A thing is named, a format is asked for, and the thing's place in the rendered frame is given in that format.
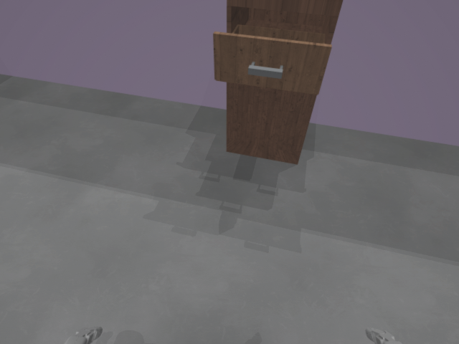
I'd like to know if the handle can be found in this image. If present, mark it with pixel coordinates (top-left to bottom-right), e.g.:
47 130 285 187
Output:
248 62 283 79

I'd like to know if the cabinet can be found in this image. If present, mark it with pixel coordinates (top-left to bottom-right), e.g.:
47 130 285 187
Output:
227 0 343 165

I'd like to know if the drawer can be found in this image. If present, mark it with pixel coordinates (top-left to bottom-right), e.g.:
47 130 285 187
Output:
213 24 332 95

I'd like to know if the left robot hand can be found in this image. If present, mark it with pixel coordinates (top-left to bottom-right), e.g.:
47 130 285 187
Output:
64 326 103 344

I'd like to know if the right robot hand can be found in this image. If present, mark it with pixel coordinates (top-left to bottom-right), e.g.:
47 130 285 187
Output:
366 328 402 344

